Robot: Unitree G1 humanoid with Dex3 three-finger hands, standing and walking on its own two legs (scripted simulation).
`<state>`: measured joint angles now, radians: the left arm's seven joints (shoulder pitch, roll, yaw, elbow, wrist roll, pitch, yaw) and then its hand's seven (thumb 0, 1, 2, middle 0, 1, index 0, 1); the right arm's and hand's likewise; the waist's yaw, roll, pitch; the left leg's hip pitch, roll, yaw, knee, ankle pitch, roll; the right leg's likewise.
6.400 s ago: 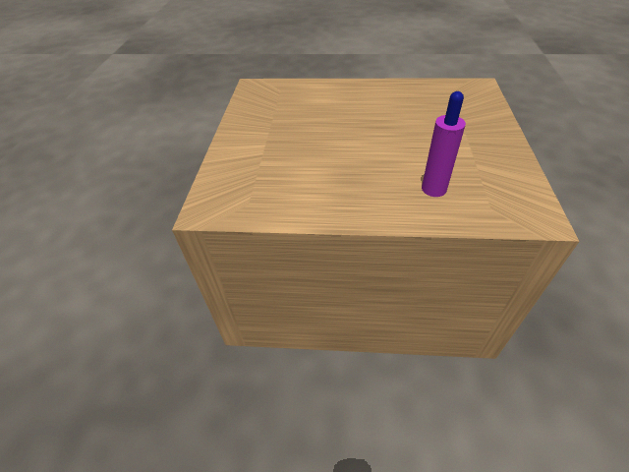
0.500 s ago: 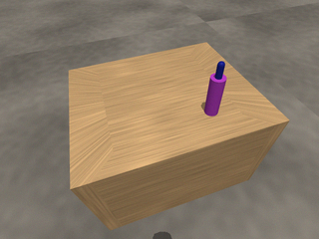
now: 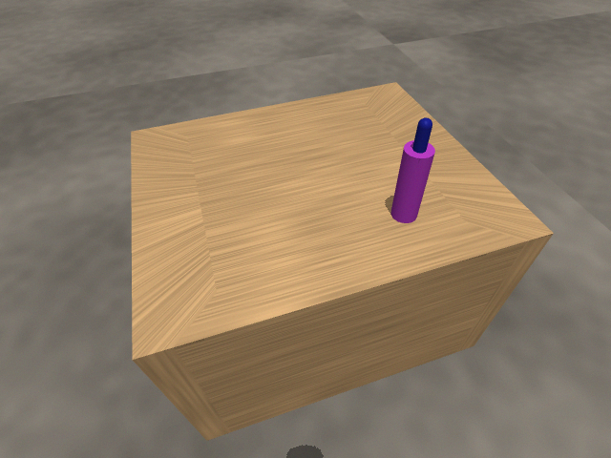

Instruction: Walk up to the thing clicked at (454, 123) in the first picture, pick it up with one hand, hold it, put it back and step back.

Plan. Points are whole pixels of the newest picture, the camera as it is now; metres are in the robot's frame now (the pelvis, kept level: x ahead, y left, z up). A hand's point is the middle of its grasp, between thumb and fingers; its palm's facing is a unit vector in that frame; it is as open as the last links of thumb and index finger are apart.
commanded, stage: walk up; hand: right
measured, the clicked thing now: (413, 172) +0.69 -0.21 -0.05
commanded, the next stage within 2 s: none
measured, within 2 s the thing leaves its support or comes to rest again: neither
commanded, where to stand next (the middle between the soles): +0.18 -0.17 m, yaw +17 degrees
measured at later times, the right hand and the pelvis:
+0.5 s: hand out of the picture +0.17 -0.44 -0.15, palm faces -0.17 +0.85 -0.50, open 7.4 cm; pelvis +0.08 -0.14 -0.02, yaw +8 degrees
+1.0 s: hand (566, 348) +0.33 -0.43 -0.17, palm faces -0.28 +0.88 -0.37, open 7.3 cm; pelvis +0.15 -0.20 -0.02, yaw +15 degrees
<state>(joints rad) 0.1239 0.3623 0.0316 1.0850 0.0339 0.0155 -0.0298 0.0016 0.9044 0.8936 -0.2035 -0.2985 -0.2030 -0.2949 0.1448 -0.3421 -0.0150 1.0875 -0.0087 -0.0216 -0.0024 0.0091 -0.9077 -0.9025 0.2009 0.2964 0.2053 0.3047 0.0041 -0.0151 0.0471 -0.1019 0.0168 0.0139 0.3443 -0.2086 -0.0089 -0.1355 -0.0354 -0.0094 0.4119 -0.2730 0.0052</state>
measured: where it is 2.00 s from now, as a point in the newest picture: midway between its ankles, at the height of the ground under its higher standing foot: outside the picture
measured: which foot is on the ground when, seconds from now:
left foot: down 0.00-0.30, up 0.32-0.58, down 0.60-0.84, up 0.86-1.00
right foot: up 0.00-0.26, down 0.28-0.62, up 0.64-0.80, down 0.82-1.00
